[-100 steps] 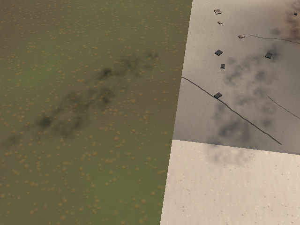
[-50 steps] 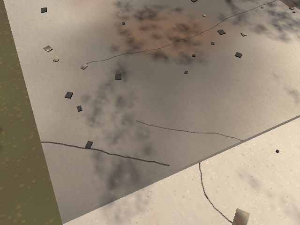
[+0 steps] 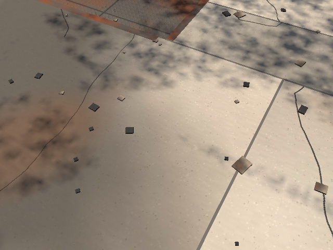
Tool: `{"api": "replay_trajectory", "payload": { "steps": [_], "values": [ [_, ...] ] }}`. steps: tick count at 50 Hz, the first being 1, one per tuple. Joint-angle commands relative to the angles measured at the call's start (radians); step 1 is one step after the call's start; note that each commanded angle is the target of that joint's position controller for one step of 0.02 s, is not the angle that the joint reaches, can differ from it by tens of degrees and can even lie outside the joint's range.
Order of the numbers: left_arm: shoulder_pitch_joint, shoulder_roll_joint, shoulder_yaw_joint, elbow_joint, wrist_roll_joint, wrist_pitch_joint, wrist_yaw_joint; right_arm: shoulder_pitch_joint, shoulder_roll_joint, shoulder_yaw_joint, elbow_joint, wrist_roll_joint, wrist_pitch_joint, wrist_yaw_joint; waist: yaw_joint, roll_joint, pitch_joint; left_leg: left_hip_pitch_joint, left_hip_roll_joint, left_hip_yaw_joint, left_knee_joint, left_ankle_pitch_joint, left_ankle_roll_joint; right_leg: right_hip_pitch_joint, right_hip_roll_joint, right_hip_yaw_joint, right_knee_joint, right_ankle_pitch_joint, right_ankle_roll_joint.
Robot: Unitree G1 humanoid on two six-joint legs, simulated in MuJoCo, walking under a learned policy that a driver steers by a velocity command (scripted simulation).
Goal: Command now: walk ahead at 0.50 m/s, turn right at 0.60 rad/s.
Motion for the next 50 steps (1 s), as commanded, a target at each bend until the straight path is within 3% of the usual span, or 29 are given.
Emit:
{"api": "replay_trajectory", "payload": {
  "steps": [1,5,8,12,13,14,15,16,17,18,19,20,21,23,27,31,35,38,39,40,41,42,43,44,45,46,47,50],
  "values": [
    [-0.042,0.152,0.040,-0.069,0.002,-0.025,0.021,0.020,-0.089,-0.026,-0.061,-0.015,0.005,-0.002,-0.037,-0.063,-0.091,-0.087,0.019,-0.005,-0.113,0.090,-0.038,0.075,-0.252,0.287,-0.205,0.250,-0.208],
    [0.011,0.173,0.046,-0.034,-0.007,-0.015,0.038,-0.142,-0.040,-0.003,-0.100,-0.010,0.005,0.006,0.024,-0.089,-0.050,-0.007,-0.041,0.010,-0.428,0.364,-0.055,-0.009,-0.177,0.212,-0.192,0.137,-0.142],
    [0.071,0.178,0.048,-0.004,-0.015,-0.010,0.041,-0.213,-0.059,-0.009,-0.122,0.008,-0.004,0.017,0.054,-0.100,-0.046,0.052,-0.074,-0.010,-0.540,0.426,-0.044,0.012,-0.198,0.269,-0.157,0.050,-0.122],
    [0.076,0.165,0.048,0.009,-0.015,0.001,0.044,-0.163,-0.104,-0.033,-0.117,0.013,-0.015,0.023,0.015,-0.146,-0.057,0.112,-0.076,-0.036,-0.599,0.281,0.009,0.118,-0.239,0.380,-0.029,0.044,-0.088],
    [0.066,0.149,0.044,0.006,-0.013,0.005,0.043,-0.094,-0.111,-0.042,-0.099,0.011,-0.019,0.019,-0.023,-0.150,-0.078,0.205,-0.082,-0.016,-0.631,0.268,0.031,0.111,-0.217,0.377,0.027,0.071,-0.069],
    [0.068,0.105,0.028,0.000,-0.007,0.004,0.039,0.008,-0.140,-0.057,-0.084,-0.001,-0.023,0.012,-0.073,-0.125,-0.156,0.382,-0.035,-0.043,-0.635,0.258,0.069,0.071,-0.162,0.335,0.177,0.094,-0.036],
    [0.101,0.041,0.005,-0.017,0.014,0.003,0.037,0.154,-0.195,-0.070,-0.075,-0.011,-0.022,0.003,-0.114,0.023,-0.312,0.643,0.146,-0.227,-0.623,0.212,0.123,-0.060,-0.086,0.239,0.476,-0.127,0.007],
    [0.225,0.025,-0.003,-0.045,-0.029,-0.007,0.037,0.207,-0.253,-0.085,-0.039,-0.018,-0.009,0.014,-0.047,0.371,-0.394,0.871,0.339,-0.736,-0.774,-0.096,0.274,-0.402,0.006,0.148,0.771,-0.455,0.062],
    [0.194,0.132,0.016,-0.013,-0.039,-0.005,0.042,0.167,-0.149,-0.063,-0.064,0.001,-0.005,0.018,-0.071,0.206,-0.296,0.806,0.327,-0.754,-0.822,-0.304,0.251,-0.499,-0.074,0.176,0.886,-0.387,0.080],
    [0.082,0.175,0.029,-0.026,-0.029,0.001,0.041,0.126,-0.100,-0.050,-0.068,0.005,0.001,0.011,-0.093,0.108,-0.180,0.691,0.287,-0.576,-0.828,-0.251,0.211,-0.516,-0.106,0.141,0.899,-0.292,0.088],
    [0.033,0.163,0.030,-0.034,-0.018,0.006,0.043,0.083,-0.087,-0.043,-0.069,-0.005,0.006,0.009,-0.077,0.035,-0.122,0.577,0.244,-0.445,-0.837,-0.101,0.194,-0.476,-0.138,0.114,0.877,-0.225,0.093],
    [0.002,0.147,0.032,-0.045,-0.009,0.006,0.040,0.061,-0.069,-0.038,-0.057,-0.010,0.008,0.007,-0.063,0.033,-0.073,0.500,0.207,-0.348,-0.855,0.019,0.194,-0.458,-0.165,0.114,0.828,-0.182,0.095],
    [0.009,0.127,0.031,-0.047,-0.014,0.009,0.034,0.053,-0.061,-0.035,-0.050,-0.015,0.004,0.003,-0.044,0.066,-0.063,0.449,0.180,-0.268,-0.878,0.090,0.184,-0.411,-0.190,0.108,0.795,-0.154,0.094],
    [0.008,0.087,0.025,-0.049,-0.019,0.020,0.030,0.057,-0.053,-0.037,-0.030,-0.006,-0.005,0.002,-0.039,0.085,-0.056,0.423,0.163,-0.168,-0.916,0.178,0.195,-0.397,-0.203,0.079,0.749,-0.137,0.097],
    [-0.066,0.054,0.012,-0.080,-0.009,0.024,0.021,0.081,-0.100,-0.055,0.008,-0.002,-0.006,-0.001,-0.048,0.044,-0.039,0.460,0.184,-0.042,-0.952,0.330,0.220,-0.463,-0.220,0.068,0.592,-0.020,0.113],
    [-0.171,0.036,0.001,-0.098,-0.010,0.010,-0.006,0.088,-0.127,-0.060,0.032,0.004,0.008,-0.008,-0.082,0.032,-0.015,0.475,0.155,0.107,-0.958,0.400,0.189,-0.404,-0.206,0.003,0.367,0.165,0.103],
    [-0.271,0.033,-0.004,-0.139,-0.013,0.008,-0.028,0.145,-0.160,-0.069,0.069,0.024,0.028,-0.010,-0.105,0.025,0.019,0.548,0.187,0.167,-0.940,0.456,0.171,-0.367,-0.183,-0.048,0.233,0.139,0.067],
    [-0.228,0.073,0.017,-0.147,-0.002,0.010,-0.031,0.153,-0.199,-0.078,0.087,0.041,0.044,-0.010,-0.042,0.057,-0.033,0.608,0.205,0.201,-0.794,0.856,0.156,-0.220,-0.105,-0.102,0.181,-0.009,0.006],
    [-0.119,0.108,0.037,-0.120,0.001,0.012,-0.027,0.142,-0.204,-0.076,0.090,0.044,0.050,-0.012,0.031,0.055,-0.097,0.589,0.188,0.228,-0.649,0.972,0.138,-0.062,-0.067,-0.121,0.135,0.002,-0.024],
    [0.046,0.158,0.067,-0.067,-0.002,0.016,-0.014,0.145,-0.179,-0.063,0.092,0.040,0.052,-0.015,0.114,0.034,-0.180,0.475,0.151,0.258,-0.449,0.936,0.108,0.197,-0.041,-0.115,0.084,0.068,-0.055],
    [0.196,0.246,0.089,-0.034,-0.005,0.026,0.007,0.168,-0.098,-0.030,0.067,-0.004,0.045,-0.015,0.143,-0.134,-0.295,0.194,0.092,0.262,-0.115,0.412,0.065,0.519,-0.244,0.168,0.120,0.133,-0.115],
    [0.153,0.305,0.084,-0.047,-0.011,0.014,0.004,0.266,-0.017,0.002,0.037,-0.004,0.022,0.000,0.031,-0.294,-0.443,-0.120,-0.079,0.112,0.173,-0.283,0.025,0.713,-0.461,0.694,-0.023,-0.109,-0.292],
    [0.146,0.204,0.059,-0.056,-0.008,0.000,-0.003,0.137,-0.127,-0.025,0.041,0.038,0.002,0.008,0.106,-0.135,-0.401,-0.212,-0.046,-0.017,0.242,-0.244,0.033,0.656,-0.458,0.676,-0.108,-0.170,-0.255],
    [0.097,0.177,0.046,-0.045,-0.003,-0.012,-0.006,0.050,-0.142,-0.030,0.007,0.060,-0.009,0.010,0.096,-0.130,-0.248,-0.262,-0.010,-0.002,0.214,-0.151,0.048,0.525,-0.420,0.517,-0.125,-0.088,-0.213],
    [0.034,0.150,0.036,-0.042,-0.004,-0.019,-0.006,0.038,-0.124,-0.026,0.014,0.045,-0.012,0.002,0.053,-0.068,-0.176,-0.224,0.034,0.000,0.146,-0.062,0.050,0.387,-0.378,0.405,-0.133,0.013,-0.182],
    [-0.018,0.117,0.025,-0.045,0.002,-0.022,-0.006,0.046,-0.122,-0.030,0.024,0.024,-0.009,-0.001,0.018,-0.074,-0.129,-0.173,0.059,-0.002,0.084,-0.005,0.041,0.280,-0.339,0.321,-0.157,0.098,-0.166],
    [-0.043,0.098,0.018,-0.049,0.014,-0.027,-0.004,0.082,-0.116,-0.031,0.036,0.021,0.001,0.002,-0.015,-0.102,-0.123,-0.110,0.077,-0.012,0.062,0.040,0.034,0.211,-0.318,0.278,-0.188,0.138,-0.160],
    [-0.048,0.106,0.020,-0.023,0.011,-0.047,0.002,0.103,-0.079,-0.026,0.051,0.012,0.030,0.003,-0.043,-0.079,-0.096,-0.084,0.079,0.002,-0.015,0.111,-0.001,0.123,-0.301,0.191,-0.258,0.224,-0.175]
  ]
}}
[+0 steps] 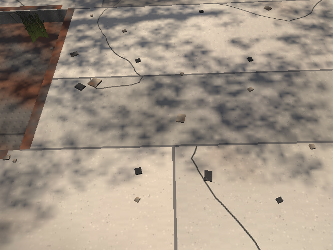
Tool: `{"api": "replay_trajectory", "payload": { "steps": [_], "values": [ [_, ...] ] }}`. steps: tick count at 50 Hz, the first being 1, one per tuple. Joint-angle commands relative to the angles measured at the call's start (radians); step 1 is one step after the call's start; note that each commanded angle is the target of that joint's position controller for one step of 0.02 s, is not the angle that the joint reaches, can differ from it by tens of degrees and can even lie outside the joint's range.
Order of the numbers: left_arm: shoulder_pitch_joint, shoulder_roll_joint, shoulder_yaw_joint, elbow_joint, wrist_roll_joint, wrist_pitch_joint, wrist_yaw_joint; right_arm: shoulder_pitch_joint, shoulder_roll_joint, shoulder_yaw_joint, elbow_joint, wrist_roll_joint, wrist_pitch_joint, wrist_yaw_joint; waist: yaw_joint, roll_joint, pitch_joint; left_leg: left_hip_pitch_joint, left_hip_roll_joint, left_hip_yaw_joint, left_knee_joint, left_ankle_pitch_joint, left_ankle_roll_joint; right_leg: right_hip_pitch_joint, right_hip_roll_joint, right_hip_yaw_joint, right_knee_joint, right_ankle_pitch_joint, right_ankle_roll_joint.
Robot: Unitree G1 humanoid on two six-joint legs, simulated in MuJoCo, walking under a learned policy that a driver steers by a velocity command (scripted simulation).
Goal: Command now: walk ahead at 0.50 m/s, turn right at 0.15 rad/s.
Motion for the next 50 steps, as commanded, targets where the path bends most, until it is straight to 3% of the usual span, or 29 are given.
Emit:
{"api": "replay_trajectory", "payload": {
  "steps": [1,6,10,13,15,16,17,18,19,20,21,22,23,26,28,30,32,36,38,40,41,42,43,44,45,46,47,50],
  "values": [
    [-0.028,0.139,0.035,-0.046,0.003,-0.036,0.011,0.032,-0.070,-0.021,-0.044,-0.012,0.011,-0.005,-0.028,-0.081,-0.058,-0.099,0.038,-0.025,-0.071,0.116,-0.032,0.073,-0.270,0.228,-0.237,0.251,-0.185],
    [0.034,0.157,0.034,0.008,-0.001,-0.030,0.029,-0.131,-0.029,-0.005,-0.084,-0.012,-0.001,0.007,0.031,-0.086,-0.005,-0.104,-0.003,0.001,-0.400,0.393,-0.039,0.088,-0.220,0.120,-0.254,0.234,-0.130],
    [0.120,0.174,0.038,0.066,-0.013,-0.021,0.031,-0.251,-0.027,0.002,-0.123,-0.005,-0.012,0.028,0.077,-0.078,0.036,-0.110,-0.039,0.003,-0.544,0.424,-0.013,0.178,-0.268,0.144,-0.228,0.190,-0.127],
    [0.131,0.180,0.042,0.094,-0.014,0.001,0.042,-0.246,-0.053,-0.007,-0.136,-0.022,-0.025,0.042,0.044,-0.094,0.024,-0.079,-0.072,-0.011,-0.628,0.338,0.024,0.273,-0.292,0.184,-0.113,0.368,-0.093],
    [0.099,0.196,0.047,0.091,-0.011,0.013,0.051,-0.127,-0.090,-0.025,-0.104,-0.036,-0.035,0.037,-0.023,-0.130,-0.061,0.108,-0.125,0.024,-0.654,0.331,0.054,0.280,-0.258,0.192,0.034,0.609,-0.050],
    [0.084,0.183,0.040,0.082,-0.007,0.015,0.052,-0.016,-0.128,-0.040,-0.076,-0.044,-0.041,0.030,-0.081,-0.112,-0.151,0.308,-0.107,0.030,-0.672,0.509,0.081,0.224,-0.196,0.163,0.185,0.628,-0.008],
    [0.106,0.125,0.021,0.047,0.017,0.011,0.051,0.107,-0.200,-0.052,-0.067,-0.067,-0.041,0.020,-0.104,0.007,-0.320,0.660,0.084,-0.126,-0.549,0.899,0.154,-0.007,-0.110,0.141,0.472,0.310,0.044],
    [0.281,0.039,-0.004,0.067,0.001,0.003,0.045,0.131,-0.213,-0.054,-0.067,-0.060,-0.022,0.019,-0.056,0.271,-0.511,0.973,0.359,-0.466,-0.564,1.036,0.332,-0.314,0.034,0.120,0.848,-0.531,0.113],
    [0.253,0.167,0.026,0.088,-0.018,0.008,0.046,0.132,-0.142,-0.039,-0.091,-0.041,-0.003,0.016,-0.100,0.142,-0.564,0.922,0.313,-0.491,-0.620,0.841,0.305,-0.327,-0.004,0.233,0.943,-0.528,0.119],
    [0.144,0.199,0.041,0.054,-0.040,0.020,0.049,0.058,-0.104,-0.028,-0.098,-0.031,0.009,0.008,-0.091,0.101,-0.395,0.793,0.282,-0.346,-0.657,0.735,0.269,-0.408,-0.050,0.189,0.950,-0.472,0.126],
    [0.092,0.183,0.040,0.043,-0.035,0.035,0.058,-0.003,-0.080,-0.021,-0.093,-0.029,0.017,0.000,-0.066,0.054,-0.271,0.640,0.233,-0.258,-0.701,0.678,0.248,-0.417,-0.091,0.141,0.907,-0.407,0.139],
    [0.084,0.169,0.044,0.043,-0.026,0.055,0.065,-0.047,-0.058,-0.015,-0.087,-0.031,0.021,-0.004,-0.036,0.048,-0.191,0.499,0.206,-0.189,-0.741,0.626,0.241,-0.382,-0.122,0.128,0.867,-0.358,0.148],
    [0.111,0.142,0.044,0.044,-0.027,0.077,0.069,-0.081,-0.055,-0.014,-0.083,-0.043,0.021,-0.004,0.000,0.080,-0.154,0.371,0.179,-0.132,-0.791,0.558,0.231,-0.296,-0.144,0.115,0.826,-0.323,0.152],
    [0.111,0.095,0.039,0.022,-0.018,0.111,0.078,-0.147,-0.077,-0.027,-0.076,-0.049,0.017,-0.008,0.026,0.106,-0.115,0.254,0.180,-0.033,-0.873,0.503,0.255,-0.237,-0.153,0.069,0.701,-0.261,0.161],
    [0.070,0.095,0.038,-0.004,-0.009,0.110,0.071,-0.154,-0.101,-0.038,-0.066,-0.040,0.023,-0.020,0.020,0.084,-0.140,0.282,0.195,0.006,-0.885,0.486,0.260,-0.225,-0.174,0.067,0.606,-0.170,0.154],
    [0.036,0.095,0.038,-0.017,-0.011,0.106,0.056,-0.160,-0.120,-0.045,-0.058,-0.028,0.031,-0.026,0.007,0.073,-0.155,0.281,0.198,0.033,-0.930,0.246,0.248,-0.192,-0.186,0.048,0.522,-0.086,0.132],
    [-0.006,0.108,0.043,-0.034,-0.011,0.103,0.040,-0.157,-0.143,-0.054,-0.046,-0.014,0.036,-0.025,-0.002,0.082,-0.134,0.289,0.206,0.033,-0.967,0.057,0.232,-0.183,-0.184,0.027,0.455,-0.074,0.108],
    [-0.068,0.123,0.052,-0.049,-0.011,0.095,0.019,-0.124,-0.172,-0.068,-0.019,0.007,0.045,-0.014,-0.015,0.062,-0.090,0.381,0.232,0.034,-0.965,-0.099,0.200,-0.187,-0.169,-0.014,0.325,-0.145,0.067],
    [-0.046,0.114,0.054,-0.036,-0.014,0.090,0.012,-0.133,-0.172,-0.069,-0.011,0.018,0.055,-0.009,0.009,0.052,-0.074,0.379,0.221,0.064,-0.926,-0.160,0.172,-0.117,-0.155,-0.053,0.220,-0.141,0.039],
    [0.065,0.125,0.068,0.023,-0.018,0.085,0.018,-0.140,-0.123,-0.058,-0.001,0.016,0.065,-0.005,0.055,0.009,-0.075,0.294,0.154,0.138,-0.779,-0.209,0.121,0.061,-0.100,-0.086,0.105,-0.131,-0.004],
    [0.183,0.189,0.094,0.060,-0.027,0.081,0.030,-0.159,-0.053,-0.037,-0.009,-0.002,0.064,0.003,0.090,-0.145,-0.084,0.175,0.065,0.235,-0.489,-0.160,0.063,0.195,-0.174,0.079,-0.002,-0.199,-0.068],
    [0.238,0.337,0.124,0.045,-0.026,0.069,0.039,-0.220,-0.014,-0.021,-0.086,-0.026,0.052,0.006,0.087,-0.383,-0.049,-0.230,-0.110,0.233,-0.128,-0.321,-0.024,0.354,-0.386,0.588,-0.125,-0.336,-0.242],
    [0.211,0.281,0.102,0.022,-0.012,0.033,0.024,-0.275,-0.066,-0.033,-0.096,-0.006,0.023,0.013,0.103,-0.253,-0.050,-0.374,-0.119,0.025,0.003,-0.331,-0.005,0.364,-0.436,0.723,-0.201,-0.386,-0.294],
    [0.166,0.230,0.084,0.009,-0.008,0.006,0.023,-0.273,-0.098,-0.041,-0.099,0.018,0.000,0.025,0.072,-0.222,-0.029,-0.398,-0.076,-0.017,0.001,-0.230,0.022,0.360,-0.423,0.642,-0.203,-0.307,-0.261],
    [0.129,0.192,0.073,0.000,-0.017,-0.007,0.025,-0.246,-0.108,-0.045,-0.075,0.012,-0.016,0.029,0.043,-0.185,-0.026,-0.368,-0.051,-0.019,-0.028,-0.135,0.028,0.344,-0.387,0.543,-0.177,-0.192,-0.220],
    [0.104,0.171,0.064,-0.003,-0.029,-0.005,0.030,-0.245,-0.115,-0.048,-0.062,-0.013,-0.027,0.028,0.034,-0.151,-0.033,-0.341,-0.042,-0.018,-0.088,-0.065,0.022,0.334,-0.360,0.476,-0.174,-0.093,-0.190],
    [0.092,0.158,0.056,-0.010,-0.024,-0.002,0.039,-0.249,-0.110,-0.050,-0.056,-0.023,-0.031,0.030,0.022,-0.148,-0.037,-0.288,-0.040,-0.019,-0.142,-0.003,0.013,0.305,-0.333,0.426,-0.179,-0.013,-0.171],
    [0.104,0.175,0.059,-0.017,-0.012,-0.001,0.061,-0.290,-0.063,-0.037,-0.058,-0.016,-0.027,0.035,0.021,-0.117,-0.037,-0.199,-0.086,0.005,-0.322,0.153,-0.023,0.251,-0.278,0.325,-0.192,0.126,-0.147]
  ]
}}
Over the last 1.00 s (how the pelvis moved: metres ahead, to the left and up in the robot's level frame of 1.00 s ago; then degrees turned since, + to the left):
0.51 -0.12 0.00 -30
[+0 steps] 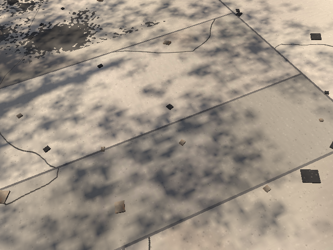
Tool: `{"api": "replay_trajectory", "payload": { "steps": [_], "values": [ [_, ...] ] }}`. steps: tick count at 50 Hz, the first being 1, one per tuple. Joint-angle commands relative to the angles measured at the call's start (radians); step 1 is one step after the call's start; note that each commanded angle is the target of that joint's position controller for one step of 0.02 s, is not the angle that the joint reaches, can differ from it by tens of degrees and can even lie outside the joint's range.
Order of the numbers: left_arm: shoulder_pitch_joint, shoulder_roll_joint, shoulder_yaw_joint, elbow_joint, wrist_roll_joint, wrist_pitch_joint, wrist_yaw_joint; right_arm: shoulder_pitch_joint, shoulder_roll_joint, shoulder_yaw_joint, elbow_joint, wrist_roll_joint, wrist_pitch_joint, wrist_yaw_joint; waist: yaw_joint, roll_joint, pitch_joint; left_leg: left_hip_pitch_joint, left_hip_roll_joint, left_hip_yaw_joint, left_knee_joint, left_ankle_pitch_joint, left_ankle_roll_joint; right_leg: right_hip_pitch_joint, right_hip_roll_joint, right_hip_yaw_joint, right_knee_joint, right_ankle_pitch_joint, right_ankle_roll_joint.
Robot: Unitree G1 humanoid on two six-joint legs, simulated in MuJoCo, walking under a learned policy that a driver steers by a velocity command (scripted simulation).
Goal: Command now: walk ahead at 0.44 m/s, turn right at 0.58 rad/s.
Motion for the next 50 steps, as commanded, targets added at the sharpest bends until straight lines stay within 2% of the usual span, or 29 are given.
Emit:
{"api": "replay_trajectory", "payload": {
  "steps": [1,4,7,10,11,12,13,14,15,16,17,18,19,21,23,29,33,35,36,37,38,39,40,41,42,43,45,48,50],
  "values": [
    [-0.029,0.193,0.047,-0.078,0.004,-0.020,0.024,-0.157,-0.046,-0.005,-0.090,0.001,-0.021,0.004,-0.004,-0.121,0.012,-0.151,-0.015,-0.022,-0.191,0.158,-0.027,0.119,-0.197,0.227,-0.166,0.220,-0.169],
    [0.009,0.204,0.053,-0.063,0.000,-0.018,0.029,-0.227,-0.024,0.008,-0.118,0.009,-0.019,0.011,0.026,-0.149,0.043,-0.054,-0.047,-0.017,-0.342,0.264,-0.036,0.035,-0.174,0.200,-0.164,0.190,-0.148],
    [0.030,0.200,0.056,-0.044,-0.008,-0.017,0.028,-0.234,-0.045,0.004,-0.137,0.014,-0.022,0.013,0.025,-0.156,0.057,0.011,-0.044,-0.050,-0.405,0.296,-0.022,0.024,-0.196,0.242,-0.136,0.175,-0.128],
    [0.011,0.203,0.061,-0.039,-0.006,-0.007,0.031,-0.161,-0.088,-0.011,-0.123,0.014,-0.033,0.008,-0.011,-0.182,0.043,0.088,-0.041,-0.055,-0.423,0.216,0.006,0.069,-0.219,0.283,-0.064,0.265,-0.107],
    [-0.004,0.195,0.059,-0.044,-0.004,-0.002,0.030,-0.092,-0.105,-0.022,-0.106,0.011,-0.037,0.003,-0.046,-0.192,0.011,0.180,-0.056,-0.033,-0.440,0.191,0.024,0.067,-0.201,0.278,0.005,0.369,-0.093],
    [-0.019,0.170,0.049,-0.052,0.003,0.002,0.027,0.030,-0.136,-0.040,-0.073,0.006,-0.039,-0.004,-0.104,-0.179,-0.070,0.357,-0.049,-0.026,-0.454,0.201,0.051,0.033,-0.141,0.242,0.153,0.457,-0.063],
    [-0.031,0.123,0.029,-0.081,0.020,0.004,0.022,0.204,-0.184,-0.052,-0.054,-0.012,-0.039,-0.011,-0.174,-0.100,-0.238,0.653,0.097,-0.174,-0.417,0.125,0.109,-0.115,-0.072,0.201,0.432,0.315,-0.027],
    [0.110,0.015,0.002,-0.110,-0.004,-0.009,0.020,0.290,-0.258,-0.068,-0.029,-0.027,-0.028,-0.011,-0.100,0.257,-0.378,0.968,0.344,-0.676,-0.550,-0.133,0.260,-0.478,0.079,0.114,0.795,-0.274,0.045],
    [0.130,0.113,0.015,-0.084,-0.033,-0.017,0.020,0.254,-0.174,-0.047,-0.035,-0.005,-0.028,-0.006,-0.100,0.251,-0.339,0.937,0.372,-0.833,-0.642,-0.331,0.272,-0.598,0.017,0.159,0.955,-0.312,0.047],
    [0.028,0.177,0.031,-0.090,-0.037,-0.016,0.017,0.190,-0.101,-0.029,-0.051,0.002,-0.022,-0.013,-0.115,0.153,-0.190,0.804,0.337,-0.656,-0.657,-0.326,0.233,-0.641,-0.032,0.133,0.982,-0.230,0.046],
    [-0.046,0.187,0.034,-0.100,-0.023,-0.014,0.019,0.144,-0.078,-0.022,-0.052,-0.002,-0.015,-0.018,-0.105,0.065,-0.107,0.664,0.299,-0.498,-0.658,-0.191,0.206,-0.605,-0.078,0.095,0.956,-0.156,0.042],
    [-0.092,0.177,0.036,-0.111,-0.008,-0.015,0.018,0.119,-0.062,-0.019,-0.043,-0.011,-0.012,-0.021,-0.089,0.038,-0.055,0.550,0.263,-0.399,-0.674,-0.070,0.195,-0.568,-0.109,0.089,0.907,-0.110,0.037],
    [-0.095,0.161,0.038,-0.113,-0.008,-0.010,0.013,0.106,-0.045,-0.013,-0.037,-0.021,-0.015,-0.024,-0.067,0.049,-0.037,0.484,0.233,-0.317,-0.694,0.009,0.186,-0.521,-0.135,0.092,0.871,-0.083,0.029],
    [-0.097,0.113,0.028,-0.124,-0.015,0.005,0.006,0.106,-0.051,-0.017,-0.021,-0.012,-0.025,-0.028,-0.053,0.061,-0.016,0.433,0.230,-0.227,-0.743,0.075,0.201,-0.499,-0.157,0.073,0.811,-0.071,0.029],
    [-0.143,0.090,0.018,-0.152,-0.010,0.015,0.004,0.113,-0.079,-0.026,-0.005,-0.003,-0.033,-0.030,-0.053,0.036,0.016,0.418,0.247,-0.164,-0.782,0.135,0.220,-0.540,-0.170,0.063,0.730,-0.044,0.039],
    [-0.282,0.073,0.001,-0.193,-0.007,0.001,-0.033,0.134,-0.131,-0.036,0.003,0.002,-0.018,-0.035,-0.095,0.006,0.043,0.458,0.201,0.075,-0.793,0.285,0.182,-0.505,-0.144,-0.022,0.415,0.251,0.041],
    [-0.374,0.086,0.002,-0.236,-0.008,0.005,-0.056,0.197,-0.172,-0.046,0.021,0.022,0.007,-0.036,-0.115,0.007,0.072,0.569,0.234,0.134,-0.753,0.357,0.150,-0.487,-0.112,-0.074,0.287,0.225,0.009],
    [-0.343,0.123,0.021,-0.243,0.000,0.010,-0.060,0.197,-0.203,-0.055,0.020,0.033,0.022,-0.040,-0.075,0.031,0.034,0.626,0.241,0.171,-0.634,0.646,0.130,-0.405,-0.056,-0.121,0.263,0.126,-0.027],
    [-0.266,0.153,0.039,-0.228,0.002,0.014,-0.059,0.192,-0.214,-0.058,0.018,0.038,0.031,-0.043,-0.025,0.039,-0.017,0.629,0.232,0.194,-0.502,0.794,0.117,-0.298,-0.014,-0.150,0.251,0.087,-0.052],
    [-0.108,0.197,0.067,-0.184,-0.001,0.018,-0.052,0.180,-0.201,-0.052,0.012,0.040,0.039,-0.047,0.066,0.022,-0.094,0.557,0.202,0.227,-0.295,0.839,0.089,-0.080,0.036,-0.168,0.199,0.129,-0.088],
    [0.077,0.274,0.104,-0.135,-0.009,0.030,-0.033,0.200,-0.152,-0.032,-0.001,0.011,0.038,-0.052,0.138,-0.071,-0.186,0.322,0.164,0.228,0.013,0.580,0.043,0.231,-0.026,-0.020,0.190,0.120,-0.139],
    [0.023,0.393,0.114,-0.150,-0.019,0.022,-0.027,0.280,-0.005,0.016,-0.068,-0.028,0.014,-0.040,-0.004,-0.355,-0.256,-0.118,-0.038,0.148,0.366,-0.312,-0.015,0.500,-0.283,0.568,0.074,-0.093,-0.317],
    [0.042,0.305,0.085,-0.190,-0.011,0.000,-0.037,0.182,-0.089,0.007,-0.076,0.009,-0.022,-0.028,0.071,-0.225,-0.374,-0.222,-0.051,-0.084,0.475,-0.350,0.000,0.536,-0.346,0.792,-0.072,-0.237,-0.352],
    [0.010,0.247,0.065,-0.176,0.000,-0.018,-0.043,0.089,-0.141,-0.007,-0.106,0.046,-0.041,-0.021,0.080,-0.168,-0.229,-0.301,-0.009,-0.086,0.460,-0.246,0.023,0.448,-0.324,0.657,-0.094,-0.153,-0.299],
    [-0.041,0.225,0.057,-0.176,0.000,-0.027,-0.042,0.084,-0.123,0.000,-0.105,0.036,-0.053,-0.024,0.037,-0.106,-0.153,-0.259,0.034,-0.089,0.372,-0.159,0.035,0.311,-0.282,0.537,-0.086,-0.041,-0.267],
    [-0.110,0.197,0.048,-0.185,0.003,-0.028,-0.039,0.091,-0.121,-0.003,-0.091,0.009,-0.055,-0.030,-0.006,-0.072,-0.105,-0.189,0.064,-0.093,0.284,-0.106,0.027,0.183,-0.243,0.442,-0.087,0.073,-0.242],
    [-0.170,0.172,0.035,-0.208,0.020,-0.030,-0.030,0.121,-0.126,-0.010,-0.082,-0.002,-0.034,-0.027,-0.056,-0.099,-0.081,-0.080,0.084,-0.099,0.201,-0.051,0.010,0.043,-0.203,0.363,-0.123,0.208,-0.235],
    [-0.150,0.193,0.040,-0.193,0.010,-0.035,-0.011,0.084,-0.084,0.000,-0.093,-0.019,-0.008,-0.028,-0.060,-0.077,-0.046,-0.057,0.059,-0.068,0.058,0.037,-0.039,-0.063,-0.168,0.273,-0.147,0.307,-0.241],
    [-0.121,0.206,0.044,-0.177,0.007,-0.032,0.001,0.003,-0.059,0.010,-0.116,-0.019,-0.004,-0.028,-0.032,-0.084,-0.014,-0.052,0.037,-0.065,-0.100,0.173,-0.059,-0.095,-0.134,0.230,-0.148,0.266,-0.214]
  ]
}}
Over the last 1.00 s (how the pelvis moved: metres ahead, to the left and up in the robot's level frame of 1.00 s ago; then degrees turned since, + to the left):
0.38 -0.03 0.01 -24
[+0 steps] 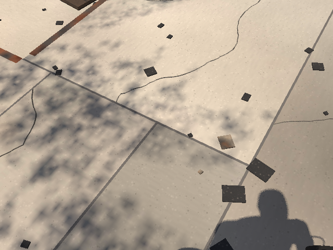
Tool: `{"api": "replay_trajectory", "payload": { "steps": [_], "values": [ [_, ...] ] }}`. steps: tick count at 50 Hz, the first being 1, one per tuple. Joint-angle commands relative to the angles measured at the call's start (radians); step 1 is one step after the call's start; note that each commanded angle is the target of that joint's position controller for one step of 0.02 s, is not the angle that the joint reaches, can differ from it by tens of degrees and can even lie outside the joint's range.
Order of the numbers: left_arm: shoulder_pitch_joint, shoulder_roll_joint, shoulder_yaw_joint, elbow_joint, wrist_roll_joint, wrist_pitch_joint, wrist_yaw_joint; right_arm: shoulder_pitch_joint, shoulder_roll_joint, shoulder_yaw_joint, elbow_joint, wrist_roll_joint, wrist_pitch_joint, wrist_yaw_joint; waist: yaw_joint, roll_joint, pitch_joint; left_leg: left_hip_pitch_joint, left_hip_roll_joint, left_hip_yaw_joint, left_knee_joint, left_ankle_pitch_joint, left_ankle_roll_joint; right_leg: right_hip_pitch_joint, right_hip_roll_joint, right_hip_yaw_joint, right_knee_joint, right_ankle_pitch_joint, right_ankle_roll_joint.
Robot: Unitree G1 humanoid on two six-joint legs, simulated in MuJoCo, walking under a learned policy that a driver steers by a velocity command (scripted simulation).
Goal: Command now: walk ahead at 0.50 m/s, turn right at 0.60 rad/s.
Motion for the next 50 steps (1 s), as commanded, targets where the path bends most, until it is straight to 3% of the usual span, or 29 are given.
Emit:
{"api": "replay_trajectory", "payload": {
  "steps": [1,4,7,9,10,11,12,13,14,15,16,17,18,19,21,24,30,32,33,34,35,36,37,38,39,41,46,50],
  "values": [
    [-0.040,0.185,0.052,-0.072,-0.004,-0.018,0.022,-0.052,-0.048,-0.008,-0.064,-0.003,0.000,0.000,-0.020,-0.087,-0.053,0.048,-0.036,0.016,-0.203,0.194,-0.031,-0.036,-0.202,0.192,-0.148,0.132,-0.158],
    [0.004,0.195,0.058,-0.042,-0.008,-0.011,0.026,-0.141,-0.044,-0.004,-0.095,0.006,-0.007,0.009,0.015,-0.102,-0.026,0.121,-0.081,0.019,-0.353,0.302,-0.027,-0.064,-0.190,0.198,-0.119,0.103,-0.122],
    [0.034,0.183,0.059,-0.018,-0.012,0.009,0.034,-0.141,-0.078,-0.019,-0.110,0.002,-0.015,0.015,0.009,-0.126,-0.053,0.162,-0.114,-0.001,-0.429,0.280,-0.001,0.013,-0.199,0.256,0.014,0.214,-0.084],
    [0.011,0.174,0.059,-0.027,-0.010,0.023,0.043,-0.090,-0.097,-0.031,-0.100,0.001,-0.020,0.016,-0.020,-0.157,-0.082,0.209,-0.122,-0.007,-0.448,0.208,0.027,0.059,-0.200,0.310,0.114,0.272,-0.059],
    [-0.021,0.159,0.055,-0.039,-0.013,0.028,0.045,-0.032,-0.101,-0.037,-0.085,-0.003,-0.024,0.012,-0.056,-0.160,-0.106,0.286,-0.118,0.012,-0.497,0.252,0.046,0.057,-0.171,0.308,0.185,0.283,-0.032],
    [-0.029,0.119,0.043,-0.056,-0.008,0.028,0.044,0.040,-0.130,-0.046,-0.079,-0.018,-0.028,0.005,-0.088,-0.130,-0.182,0.448,-0.049,-0.018,-0.509,0.398,0.086,0.014,-0.110,0.271,0.329,0.252,0.010],
    [0.043,0.055,0.022,-0.073,0.015,0.028,0.044,0.139,-0.192,-0.056,-0.079,-0.035,-0.024,-0.003,-0.084,0.062,-0.334,0.750,0.181,-0.212,-0.420,0.780,0.172,-0.169,-0.019,0.177,0.631,-0.199,0.072],
    [0.234,0.080,0.017,-0.067,-0.011,0.027,0.037,0.182,-0.206,-0.062,-0.059,-0.021,0.000,0.003,-0.021,0.321,-0.493,0.964,0.402,-0.592,-0.464,0.701,0.366,-0.388,0.040,0.125,0.896,-0.596,0.118],
    [0.217,0.180,0.041,-0.036,-0.023,0.036,0.038,0.129,-0.139,-0.049,-0.089,0.000,0.018,0.002,-0.035,0.178,-0.438,0.877,0.369,-0.588,-0.522,0.438,0.349,-0.448,-0.045,0.143,1.000,-0.498,0.148],
    [0.082,0.216,0.053,-0.055,-0.025,0.053,0.041,0.084,-0.079,-0.032,-0.108,0.000,0.032,-0.008,-0.067,0.102,-0.308,0.764,0.303,-0.419,-0.545,0.320,0.300,-0.483,-0.075,0.088,1.017,-0.420,0.165],
    [0.019,0.217,0.056,-0.063,-0.020,0.072,0.049,0.034,-0.054,-0.020,-0.109,-0.005,0.045,-0.013,-0.060,0.046,-0.222,0.631,0.246,-0.301,-0.573,0.278,0.274,-0.468,-0.105,0.058,0.982,-0.370,0.175],
    [-0.010,0.206,0.059,-0.079,-0.013,0.086,0.055,0.000,-0.053,-0.018,-0.104,-0.008,0.052,-0.019,-0.042,0.059,-0.162,0.521,0.214,-0.233,-0.598,0.251,0.267,-0.440,-0.136,0.049,0.933,-0.340,0.176],
    [-0.004,0.172,0.052,-0.082,-0.014,0.097,0.054,-0.011,-0.071,-0.023,-0.094,-0.015,0.055,-0.022,-0.026,0.086,-0.123,0.422,0.173,-0.156,-0.636,0.244,0.254,-0.373,-0.148,0.022,0.872,-0.318,0.172],
    [0.000,0.140,0.044,-0.085,-0.013,0.100,0.054,-0.013,-0.079,-0.028,-0.085,-0.018,0.053,-0.024,-0.024,0.103,-0.112,0.388,0.153,-0.101,-0.659,0.272,0.258,-0.339,-0.144,-0.004,0.818,-0.301,0.171],
    [-0.020,0.108,0.034,-0.098,-0.006,0.096,0.053,0.000,-0.099,-0.039,-0.068,-0.014,0.051,-0.028,-0.033,0.102,-0.141,0.428,0.181,-0.057,-0.667,0.401,0.290,-0.331,-0.157,-0.021,0.727,-0.271,0.172],
    [-0.063,0.107,0.028,-0.115,-0.003,0.094,0.040,-0.015,-0.121,-0.049,-0.061,-0.001,0.065,-0.034,-0.042,0.079,-0.192,0.468,0.216,-0.002,-0.674,0.413,0.301,-0.280,-0.180,-0.031,0.598,-0.173,0.163],
    [-0.135,0.130,0.037,-0.145,-0.004,0.106,0.006,-0.012,-0.163,-0.062,-0.036,0.022,0.092,-0.023,-0.057,0.100,-0.140,0.474,0.230,0.078,-0.661,0.214,0.251,-0.166,-0.161,-0.095,0.348,-0.131,0.114],
    [-0.111,0.132,0.046,-0.136,-0.001,0.106,-0.002,-0.014,-0.165,-0.063,-0.022,0.039,0.099,-0.022,-0.028,0.089,-0.138,0.470,0.217,0.114,-0.583,0.172,0.197,-0.073,-0.132,-0.127,0.179,-0.051,0.076],
    [-0.085,0.155,0.058,-0.124,0.002,0.105,0.003,0.022,-0.139,-0.057,-0.005,0.040,0.101,-0.020,-0.022,0.056,-0.142,0.425,0.184,0.147,-0.506,0.117,0.146,0.017,-0.115,-0.110,0.102,0.015,0.045],
    [-0.043,0.236,0.084,-0.122,0.001,0.103,0.017,0.062,-0.087,-0.044,0.004,0.019,0.102,-0.013,-0.025,-0.130,-0.146,0.290,0.092,0.237,-0.287,-0.039,0.057,0.147,-0.235,0.081,-0.001,0.263,-0.019],
    [-0.060,0.337,0.097,-0.155,0.012,0.100,0.031,0.037,-0.050,-0.026,-0.057,-0.025,0.098,-0.012,-0.052,-0.377,-0.137,-0.012,-0.062,0.252,-0.004,-0.436,-0.038,0.236,-0.461,0.431,-0.006,0.471,-0.208],
    [-0.035,0.292,0.087,-0.154,0.036,0.077,0.022,-0.048,-0.099,-0.043,-0.068,-0.010,0.093,-0.019,0.028,-0.245,-0.193,-0.048,-0.082,0.074,0.171,-0.465,-0.036,0.187,-0.476,0.445,-0.021,0.454,-0.282],
    [-0.066,0.265,0.076,-0.144,0.035,0.058,0.019,-0.052,-0.111,-0.050,-0.069,0.014,0.095,-0.022,0.001,-0.192,-0.175,-0.059,-0.064,0.036,0.214,-0.387,-0.020,0.171,-0.423,0.355,-0.020,0.423,-0.237],
    [-0.120,0.239,0.072,-0.143,0.017,0.049,0.021,-0.022,-0.110,-0.053,-0.050,0.016,0.097,-0.029,-0.030,-0.152,-0.162,-0.059,-0.048,0.021,0.198,-0.304,-0.012,0.155,-0.369,0.288,-0.008,0.371,-0.177],
    [-0.160,0.211,0.061,-0.149,0.003,0.050,0.025,-0.013,-0.120,-0.058,-0.040,0.006,0.099,-0.037,-0.041,-0.147,-0.156,-0.054,-0.043,0.014,0.176,-0.252,-0.015,0.139,-0.346,0.261,-0.003,0.361,-0.144],
    [-0.190,0.197,0.050,-0.159,0.007,0.056,0.034,0.009,-0.113,-0.059,-0.037,0.001,0.100,-0.037,-0.064,-0.163,-0.175,0.027,-0.072,0.025,0.191,-0.182,-0.032,0.078,-0.309,0.229,0.001,0.422,-0.140],
    [-0.174,0.210,0.057,-0.154,0.006,0.067,0.043,-0.022,-0.067,-0.042,-0.057,0.009,0.099,-0.030,-0.041,-0.170,-0.173,0.088,-0.102,0.009,-0.057,-0.145,-0.048,0.084,-0.281,0.269,0.023,0.327,-0.139],
    [-0.183,0.219,0.061,-0.156,0.006,0.077,0.034,-0.021,-0.075,-0.043,-0.067,0.016,0.092,-0.019,-0.029,-0.191,-0.167,0.182,-0.127,-0.002,-0.188,-0.169,-0.035,0.038,-0.274,0.356,0.041,0.276,-0.143]
  ]
}}
Over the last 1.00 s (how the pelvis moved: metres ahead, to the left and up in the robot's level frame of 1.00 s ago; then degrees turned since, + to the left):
0.51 -0.14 0.00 -35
